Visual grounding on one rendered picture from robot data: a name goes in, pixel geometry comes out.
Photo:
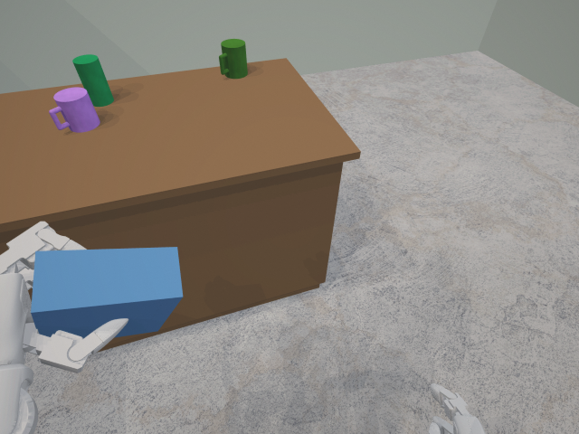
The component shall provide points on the robot left hand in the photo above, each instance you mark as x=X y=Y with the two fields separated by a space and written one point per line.
x=62 y=350

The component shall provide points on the robot right hand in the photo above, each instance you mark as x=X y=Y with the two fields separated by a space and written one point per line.
x=456 y=410

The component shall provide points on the table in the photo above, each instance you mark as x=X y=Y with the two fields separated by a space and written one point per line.
x=241 y=175

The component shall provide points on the left robot forearm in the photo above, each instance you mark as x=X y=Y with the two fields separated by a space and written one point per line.
x=18 y=410

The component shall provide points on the sponge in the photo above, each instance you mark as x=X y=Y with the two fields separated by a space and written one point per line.
x=77 y=291

